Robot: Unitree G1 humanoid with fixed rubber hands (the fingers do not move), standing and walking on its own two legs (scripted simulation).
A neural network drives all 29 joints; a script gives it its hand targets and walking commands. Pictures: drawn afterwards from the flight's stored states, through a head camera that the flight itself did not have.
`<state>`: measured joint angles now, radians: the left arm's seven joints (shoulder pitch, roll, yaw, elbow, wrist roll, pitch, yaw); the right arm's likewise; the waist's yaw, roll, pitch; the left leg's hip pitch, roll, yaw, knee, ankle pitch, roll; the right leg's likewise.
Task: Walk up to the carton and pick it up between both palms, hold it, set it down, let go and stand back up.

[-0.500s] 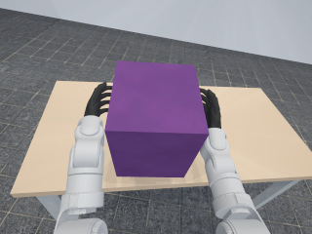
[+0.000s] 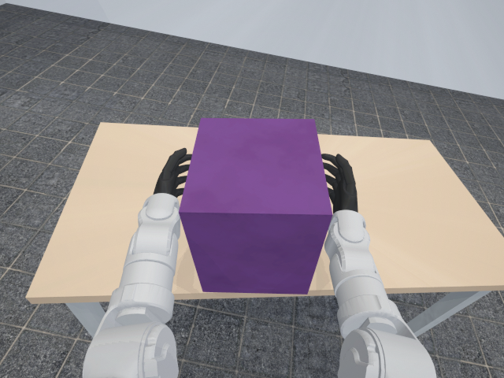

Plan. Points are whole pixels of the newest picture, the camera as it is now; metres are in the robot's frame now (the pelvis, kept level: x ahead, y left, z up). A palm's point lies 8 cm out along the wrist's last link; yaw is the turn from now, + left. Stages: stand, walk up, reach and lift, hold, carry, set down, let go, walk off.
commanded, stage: set down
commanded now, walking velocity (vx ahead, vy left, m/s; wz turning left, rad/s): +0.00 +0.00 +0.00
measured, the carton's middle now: (256, 209) +0.40 +0.00 +0.04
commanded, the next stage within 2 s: none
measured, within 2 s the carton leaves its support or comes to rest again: rests again in 1.22 s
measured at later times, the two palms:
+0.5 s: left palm (171, 194) +0.41 +0.15 +0.06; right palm (334, 202) +0.40 -0.14 +0.08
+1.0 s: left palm (171, 197) +0.41 +0.15 +0.04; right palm (329, 208) +0.40 -0.14 +0.06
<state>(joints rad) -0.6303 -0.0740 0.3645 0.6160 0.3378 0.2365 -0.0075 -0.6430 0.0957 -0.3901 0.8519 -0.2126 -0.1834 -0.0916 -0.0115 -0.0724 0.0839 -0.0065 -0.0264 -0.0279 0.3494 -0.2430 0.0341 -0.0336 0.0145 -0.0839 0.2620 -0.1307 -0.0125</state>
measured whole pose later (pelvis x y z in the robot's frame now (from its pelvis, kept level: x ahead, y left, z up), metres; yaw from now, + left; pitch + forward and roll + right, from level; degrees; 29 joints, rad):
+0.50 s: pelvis +0.02 +0.01 +0.00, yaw -1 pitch +0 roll -2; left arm -0.64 -0.07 0.39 0.79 0.30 0.08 0.02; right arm -0.64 0.10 -0.44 0.90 -0.27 -0.23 -0.08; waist 0.00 -0.02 0.02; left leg -0.10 -0.02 -0.01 0.39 -0.28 0.04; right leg -0.12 0.02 -0.07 0.27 -0.15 0.00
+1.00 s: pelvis +0.02 +0.02 +0.00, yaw -2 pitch +3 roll -3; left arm -0.66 -0.08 0.41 0.88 0.29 -0.04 0.05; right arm -0.65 0.07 -0.47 0.98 -0.30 -0.33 -0.08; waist 0.01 0.00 0.00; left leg -0.17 -0.02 0.01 0.41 -0.29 0.05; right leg -0.19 0.02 -0.05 0.28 -0.14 0.01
